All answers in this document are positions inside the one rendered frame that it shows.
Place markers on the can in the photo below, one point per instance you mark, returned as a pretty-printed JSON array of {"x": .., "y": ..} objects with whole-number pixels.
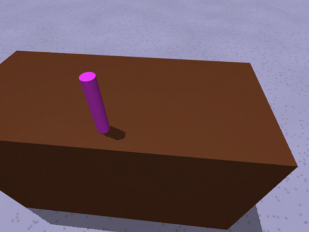
[{"x": 93, "y": 96}]

